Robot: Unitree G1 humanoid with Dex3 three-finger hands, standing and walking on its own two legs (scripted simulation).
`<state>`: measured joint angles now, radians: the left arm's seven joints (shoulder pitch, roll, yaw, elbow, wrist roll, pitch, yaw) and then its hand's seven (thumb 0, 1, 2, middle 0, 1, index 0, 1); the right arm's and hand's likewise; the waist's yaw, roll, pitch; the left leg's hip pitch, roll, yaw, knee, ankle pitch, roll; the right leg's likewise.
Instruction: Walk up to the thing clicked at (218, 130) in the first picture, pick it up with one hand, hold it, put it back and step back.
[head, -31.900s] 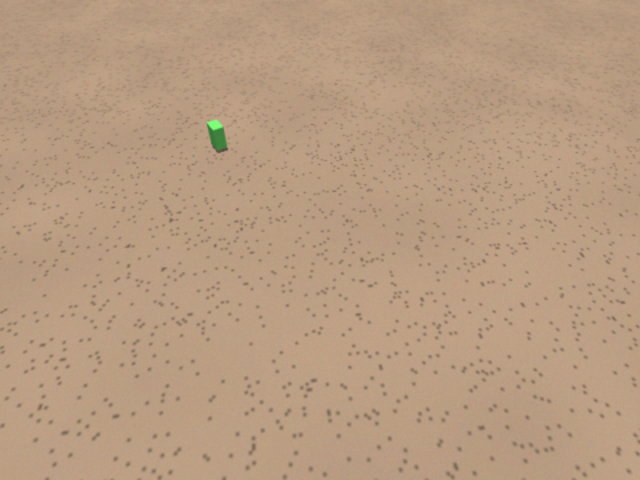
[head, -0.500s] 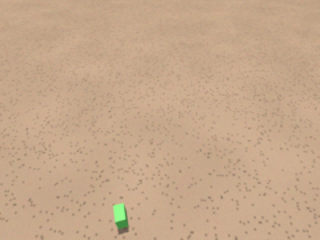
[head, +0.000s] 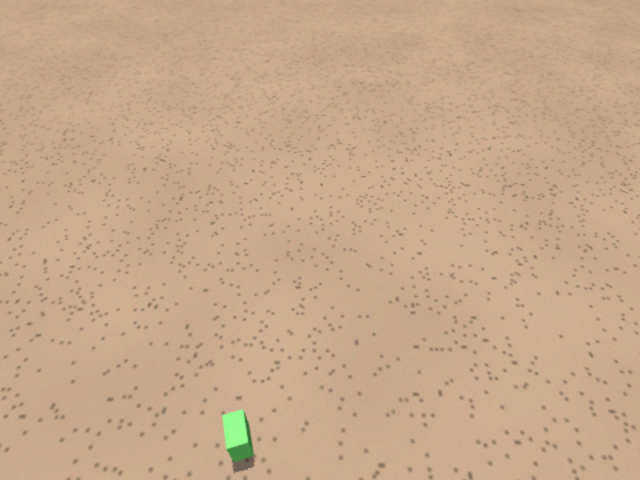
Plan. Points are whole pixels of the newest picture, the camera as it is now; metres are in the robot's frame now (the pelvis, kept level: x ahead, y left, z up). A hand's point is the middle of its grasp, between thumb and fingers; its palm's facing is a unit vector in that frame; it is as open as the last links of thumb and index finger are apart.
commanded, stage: stand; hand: left
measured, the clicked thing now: (238, 435) +0.42 +0.23 -0.72
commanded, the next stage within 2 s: step back in 0.58 s
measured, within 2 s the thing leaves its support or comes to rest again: neither
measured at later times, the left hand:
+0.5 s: hand out of the picture +0.08 +0.24 -0.16, palm faces -0.02 -0.94 -0.34, open 7.4 cm
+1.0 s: hand out of the picture +0.06 +0.28 -0.17, palm faces -0.02 -0.91 -0.41, open 7.4 cm
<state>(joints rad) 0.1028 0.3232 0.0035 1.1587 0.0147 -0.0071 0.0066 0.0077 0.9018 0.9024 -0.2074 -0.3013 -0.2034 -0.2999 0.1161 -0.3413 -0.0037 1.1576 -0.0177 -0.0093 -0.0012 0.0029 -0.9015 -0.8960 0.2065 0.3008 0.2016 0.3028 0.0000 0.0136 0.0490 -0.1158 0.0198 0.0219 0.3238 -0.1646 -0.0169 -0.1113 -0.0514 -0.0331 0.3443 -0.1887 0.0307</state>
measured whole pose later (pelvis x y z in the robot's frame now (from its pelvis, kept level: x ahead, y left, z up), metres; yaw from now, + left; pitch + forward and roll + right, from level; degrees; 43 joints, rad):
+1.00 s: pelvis -0.07 +0.00 -0.03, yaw -1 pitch -2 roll +0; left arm 0.06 0.41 0.07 0.93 0.00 0.06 0.00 0.01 0.90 0.90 -0.21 -0.30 -0.20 -0.30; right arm 0.08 -0.39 -0.06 0.93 -0.03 0.05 0.01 0.00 -0.90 -0.90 0.21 0.30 0.20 0.30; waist -0.01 0.00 0.18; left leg -0.40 0.04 0.02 0.66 -0.23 0.02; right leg -0.45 0.05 0.06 1.10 -0.54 -0.04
